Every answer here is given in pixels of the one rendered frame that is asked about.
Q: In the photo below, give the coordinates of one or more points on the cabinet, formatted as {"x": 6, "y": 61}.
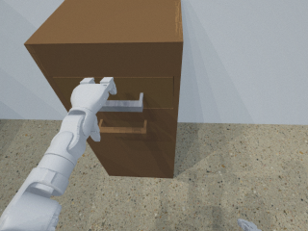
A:
{"x": 119, "y": 38}

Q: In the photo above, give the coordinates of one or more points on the handle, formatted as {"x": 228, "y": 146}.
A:
{"x": 139, "y": 132}
{"x": 123, "y": 105}

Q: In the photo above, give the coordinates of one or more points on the robot left forearm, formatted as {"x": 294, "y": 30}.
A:
{"x": 51, "y": 175}

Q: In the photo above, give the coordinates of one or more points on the robot right hand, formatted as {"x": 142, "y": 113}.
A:
{"x": 246, "y": 225}

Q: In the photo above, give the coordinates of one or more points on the robot left hand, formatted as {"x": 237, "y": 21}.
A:
{"x": 92, "y": 97}

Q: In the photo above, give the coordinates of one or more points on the drawer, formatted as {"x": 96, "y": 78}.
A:
{"x": 157, "y": 90}

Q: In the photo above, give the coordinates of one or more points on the left robot upper arm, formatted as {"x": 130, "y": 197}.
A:
{"x": 33, "y": 212}

